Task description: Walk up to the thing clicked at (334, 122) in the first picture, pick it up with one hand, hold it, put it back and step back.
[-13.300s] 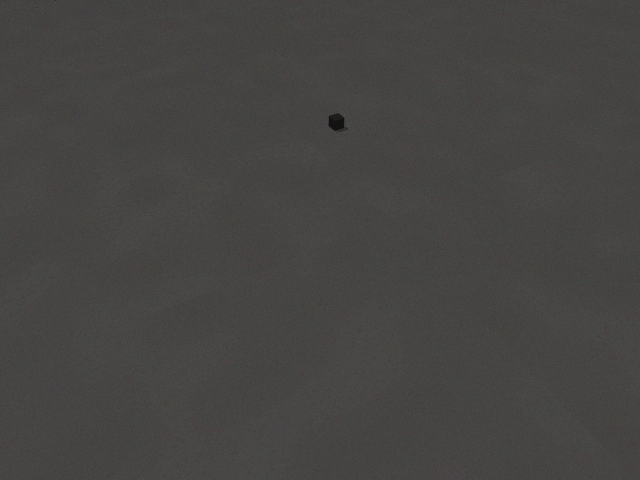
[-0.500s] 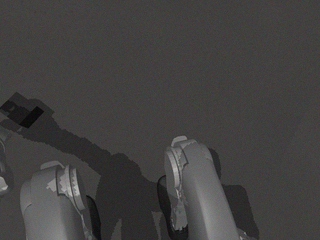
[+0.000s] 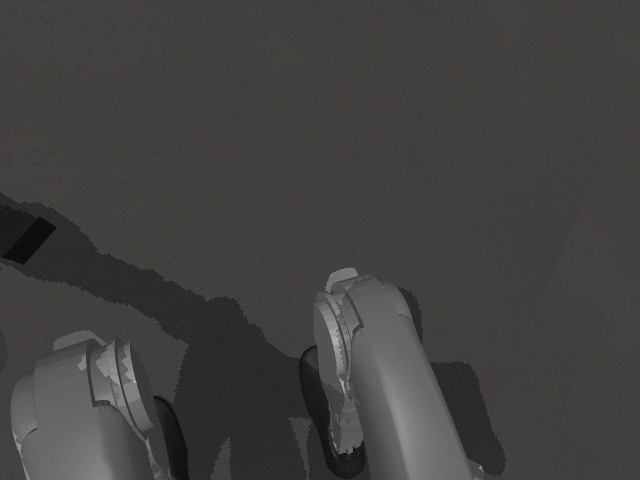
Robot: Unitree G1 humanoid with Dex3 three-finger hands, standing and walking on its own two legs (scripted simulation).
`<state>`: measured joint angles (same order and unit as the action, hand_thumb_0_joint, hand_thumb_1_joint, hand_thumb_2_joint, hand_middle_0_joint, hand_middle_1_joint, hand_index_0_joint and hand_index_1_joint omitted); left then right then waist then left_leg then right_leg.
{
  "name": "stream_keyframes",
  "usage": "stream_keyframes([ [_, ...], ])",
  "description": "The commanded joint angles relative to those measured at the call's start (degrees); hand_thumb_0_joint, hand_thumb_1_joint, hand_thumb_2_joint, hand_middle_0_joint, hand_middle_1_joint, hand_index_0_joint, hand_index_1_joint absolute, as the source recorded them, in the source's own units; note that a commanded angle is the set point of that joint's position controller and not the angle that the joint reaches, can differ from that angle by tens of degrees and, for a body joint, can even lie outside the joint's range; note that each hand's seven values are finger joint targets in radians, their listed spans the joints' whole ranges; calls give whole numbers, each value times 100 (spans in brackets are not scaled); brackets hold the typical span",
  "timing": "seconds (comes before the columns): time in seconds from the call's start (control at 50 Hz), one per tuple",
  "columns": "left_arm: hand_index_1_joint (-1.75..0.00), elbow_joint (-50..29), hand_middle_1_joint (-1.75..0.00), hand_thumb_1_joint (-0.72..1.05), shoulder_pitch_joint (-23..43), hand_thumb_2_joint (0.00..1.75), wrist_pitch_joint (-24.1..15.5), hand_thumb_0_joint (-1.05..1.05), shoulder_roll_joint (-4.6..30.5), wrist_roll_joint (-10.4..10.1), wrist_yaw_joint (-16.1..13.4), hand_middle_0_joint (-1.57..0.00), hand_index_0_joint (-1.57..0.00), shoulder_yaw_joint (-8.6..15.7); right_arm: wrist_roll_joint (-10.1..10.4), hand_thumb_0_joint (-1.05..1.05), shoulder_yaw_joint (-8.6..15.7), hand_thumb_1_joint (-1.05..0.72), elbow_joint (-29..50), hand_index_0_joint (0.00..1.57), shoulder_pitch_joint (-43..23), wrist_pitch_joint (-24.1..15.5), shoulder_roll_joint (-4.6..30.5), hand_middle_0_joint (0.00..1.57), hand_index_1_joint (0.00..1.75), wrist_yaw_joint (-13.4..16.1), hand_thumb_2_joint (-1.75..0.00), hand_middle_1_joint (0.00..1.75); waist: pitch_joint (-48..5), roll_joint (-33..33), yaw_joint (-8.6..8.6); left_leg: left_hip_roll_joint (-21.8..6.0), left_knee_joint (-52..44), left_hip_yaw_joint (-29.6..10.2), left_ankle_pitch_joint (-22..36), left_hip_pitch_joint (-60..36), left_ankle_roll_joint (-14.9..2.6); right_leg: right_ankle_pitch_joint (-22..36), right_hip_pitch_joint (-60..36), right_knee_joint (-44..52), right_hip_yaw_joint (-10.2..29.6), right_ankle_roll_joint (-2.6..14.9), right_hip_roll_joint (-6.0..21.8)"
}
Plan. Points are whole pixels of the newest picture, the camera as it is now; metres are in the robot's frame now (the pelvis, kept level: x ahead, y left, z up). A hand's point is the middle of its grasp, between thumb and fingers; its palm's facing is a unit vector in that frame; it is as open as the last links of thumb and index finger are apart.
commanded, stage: rise first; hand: left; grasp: from above
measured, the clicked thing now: (9, 228) +0.47 +0.32 -0.28
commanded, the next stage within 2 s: approach in 0.90 s
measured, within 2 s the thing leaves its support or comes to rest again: neither
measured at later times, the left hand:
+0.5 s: hand out of the picture +0.44 +0.34 -0.17, palm faces -0.24 -0.33 -0.91, open 14.0 cm
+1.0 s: hand out of the picture +0.43 +0.34 -0.18, palm faces -0.26 -0.33 -0.91, open 13.9 cm
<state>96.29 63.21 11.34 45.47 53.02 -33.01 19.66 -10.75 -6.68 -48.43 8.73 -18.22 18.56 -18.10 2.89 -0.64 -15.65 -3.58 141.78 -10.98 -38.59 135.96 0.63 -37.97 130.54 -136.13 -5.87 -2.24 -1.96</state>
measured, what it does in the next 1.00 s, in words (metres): stands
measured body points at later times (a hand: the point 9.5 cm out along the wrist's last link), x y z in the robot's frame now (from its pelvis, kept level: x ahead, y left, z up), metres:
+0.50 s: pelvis +0.00 +0.00 +0.00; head +0.26 +0.07 +0.37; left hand +0.45 +0.36 -0.12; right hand +0.03 -0.25 -0.09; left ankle +0.07 +0.14 -0.28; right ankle +0.11 -0.12 -0.28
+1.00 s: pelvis +0.00 +0.00 +0.01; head +0.25 +0.07 +0.37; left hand +0.44 +0.36 -0.12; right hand +0.02 -0.26 -0.09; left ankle +0.07 +0.14 -0.28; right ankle +0.11 -0.12 -0.28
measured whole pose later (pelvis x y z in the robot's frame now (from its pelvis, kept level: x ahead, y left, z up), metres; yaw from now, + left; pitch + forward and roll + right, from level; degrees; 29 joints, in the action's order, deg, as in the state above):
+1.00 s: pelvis +0.00 +0.00 +0.01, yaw +0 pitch +32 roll -9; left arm 97.1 63.1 12.7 45.3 52.5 -33.8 18.5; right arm -11.0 -6.8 -49.4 9.9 -20.3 18.8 -19.5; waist 2.9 -0.7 -16.6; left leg -3.4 140.9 -11.0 -38.7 134.9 0.8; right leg -38.0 129.6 -135.3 -6.0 -2.1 -1.9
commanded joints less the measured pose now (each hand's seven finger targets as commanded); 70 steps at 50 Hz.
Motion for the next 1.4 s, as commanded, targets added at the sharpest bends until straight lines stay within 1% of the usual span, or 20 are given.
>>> stream_keyframes([
  [0.0, -104, -719, -105, -52, 1597, 93, -14, 0, 1473, 39, -264, -13, -14, -126, 17, 0, 341, -92, -45, 20, 1356, -109, 1469, 20, 30, -41, -91, 30, -3873, 1869, -177, 70, -1355, 643, 882, -2809, -177, 1030, -2057, 1435, -540, 350, -209],
  [0.1, -105, -707, -106, -55, 1669, 96, 61, 0, 1442, 58, -261, -12, -12, -203, 17, 0, 337, -92, -71, 20, 1424, -112, 1527, 20, 30, -68, -91, 30, -3844, 1964, -265, 56, -1340, 590, 1047, -2958, -157, 1204, -1956, 1396, -578, 352, -205],
  [0.16, -105, -761, -106, -56, 1612, 96, 77, 0, 1493, 25, -319, -12, -12, -133, 48, 0, 336, -92, -48, 20, 1352, -121, 1521, 20, 30, -90, -91, 30, -3936, 2175, -142, 58, -1460, 573, 992, -3065, -118, 1146, -1929, 1366, -588, 387, -199],
  [0.34, -107, -739, -108, -57, 1442, 96, 151, 0, 1339, -36, -272, -11, -11, -179, 65, 0, 372, -92, -65, 20, 1380, -105, 1506, 20, 30, -144, -91, 30, -3874, 1956, -144, 58, -1393, 608, 1073, -2880, -159, 1237, -1993, 1427, -566, 356, -214],
  [0.5, -107, -701, -107, -56, 1692, 97, 95, 0, 1362, -11, -260, -11, -11, -255, 20, 0, 315, -92, -121, 20, 1503, -183, 1527, 20, 30, -138, -91, 30, -3849, 1754, -301, 75, -1339, 604, 964, -2811, -192, 1149, -2117, 1491, -550, 330, -216],
  [0.68, -107, -996, -107, -56, 1646, 96, 139, 0, 1318, -71, -273, -11, -11, -215, 60, 0, 385, -92, -61, 20, 1461, -204, 1531, 20, 30, -160, -91, 30, -4007, 1998, -134, 62, -1440, 626, 985, -2954, -161, 1139, -2078, 1500, -555, 357, -218],
  [0.84, -107, -666, -108, -55, 1554, 95, 154, 0, 1263, 27, -228, -11, -12, -323, 45, 0, 371, -92, -190, 20, 1487, -194, 1541, 20, 30, -158, -91, 30, -3685, 1993, -251, 67, -1482, 539, 851, -2973, -149, 1017, -1772, 1412, -586, 385, -197],
  [0.88, -107, -678, -108, -55, 1599, 95, 118, 0, 1436, 51, -282, -11, -12, -188, 29, 0, 381, -92, -247, 20, 1596, -217, 1596, 20, 30, -157, -91, 30, -3701, 1934, -281, 77, -1473, 554, 816, -2942, -163, 988, -1861, 1458, -571, 372, -188],
  [0.92, -106, -636, -107, -54, 1680, 95, 91, 0, 1198, 21, -283, -12, -13, -361, 21, 0, 359, -92, -171, 20, 1473, -268, 1534, 20, 30, -165, -91, 30, -3642, 1884, -320, 74, -1431, 575, 770, -2953, -178, 950, -1787, 1498, -578, 366, -194],
  [0.98, -106, -673, -104, -60, 1595, 101, 54, 0, 1270, -50, -316, -13, -11, -300, 1, 0, 358, -92, -190, 20, 1485, -304, 1550, 20, 30, -156, -91, 30, -3746, 1858, -276, 79, -1431, 630, 772, -2914, -180, 952, -2007, 1548, -538, 354, -208],
  [1.0, -106, -931, -104, -61, 1735, 102, 45, 0, 1529, -35, -351, -11, -9, -151, -12, 0, 353, -91, -233, 20, 1566, -307, 1548, 20, 30, -163, -90, 30, -3934, 1968, -226, 70, -1393, 658, 949, -3029, -176, 1099, -2121, 1540, -526, 342, -190],
  [1.04, -106, -715, -104, -61, 1833, 102, 89, 0, 1385, -35, -389, -11, -9, -283, -23, 0, 319, -92, -171, 20, 1475, -307, 1547, 20, 30, -176, -90, 30, -3894, 1893, -348, 64, -1388, 628, 922, -2934, -178, 1109, -2076, 1526, -532, 337, -187],
  [1.08, -106, -808, -104, -61, 2102, 102, 88, 0, 1487, -47, -470, -11, -9, -159, -28, 0, 360, -91, -305, 20, 1725, -277, 1586, 20, 30, -167, -90, 30, -4025, 1937, -426, 42, -1301, 629, 1041, -2954, -182, 1276, -2233, 1565, -507, 305, -198],
  [1.12, -107, -483, -105, -61, 2330, 102, 127, 0, 1174, -42, -474, -10, -9, -458, -58, 0, 301, -92, -312, 20, 1624, -298, 1539, 20, 30, -175, -90, 30, -3774, 2024, -588, 37, -1388, 587, 871, -2935, -155, 1137, -2046, 1560, -543, 334, -200],
  [1.16, -107, -234, -106, -61, 2504, 101, 197, 0, 1378, -16, -498, -11, -9, -383, -85, 0, 267, -92, -449, 20, 1829, -284, 1639, 20, 30, -164, -90, 30, -3630, 1902, -748, 34, -1317, 546, 832, -2875, -173, 1129, -2012, 1590, -566, 310, -203],
  [1.2, -107, -171, -106, -60, 2772, 100, 204, 0, 1154, -14, -489, -10, -9, -639, -90, 0, 224, -92, -430, 20, 1732, -329, 1668, 20, 30, -165, -90, 30, -3576, 2007, -835, 26, -1368, 502, 757, -2968, -157, 1068, -1939, 1590, -600, 326, -204],
  [1.22, -107, -127, -106, -61, 2783, 101, 224, 0, 1385, 24, -518, -10, -9, -500, -88, 0, 215, -91, -442, 20, 1834, -319, 1743, 20, 30, -149, -90, 30, -3656, 2005, -862, 30, -1405, 493, 836, -3013, -152, 1136, -2084, 1624, -600, 322, -212],
  [1.24, -108, -146, -107, -61, 2922, 101, 253, 0, 1181, 40, -491, -11, -9, -707, -96, 0, 163, -92, -332, 20, 1707, -331, 1716, 20, 30, -158, -90, 30, -3644, 2103, -856, 39, -1428, 489, 816, -3064, -131, 1114, -1997, 1595, -610, 340, -201],
  [1.36, -107, -158, -105, -61, 2537, 102, 542, 0, 1659, 137, -580, -10, -9, -420, -29, 0, 117, -92, -181, 20, 1745, -186, 1775, 20, 30, -213, -90, 30, -4050, 2413, -597, 30, -1481, 527, 1264, -3171, -121, 1514, -2334, 1551, -604, 346, -240],
  [1.38, -107, -45, -105, -61, 2395, 101, 599, 0, 1446, 75, -553, -11, -9, -523, -21, 0, 100, -92, 47, 20, 1518, -164, 1749, 20, 30, -233, -91, 30, -3959, 2332, -599, 32, -1508, 537, 1290, -3039, -131, 1541, -2342, 1528, -603, 349, -246],
])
